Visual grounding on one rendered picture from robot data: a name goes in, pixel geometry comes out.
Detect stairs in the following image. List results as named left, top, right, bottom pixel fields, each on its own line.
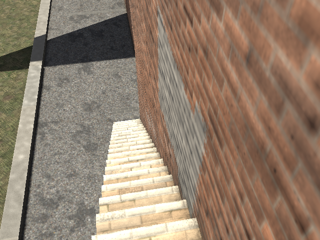
left=91, top=119, right=202, bottom=240

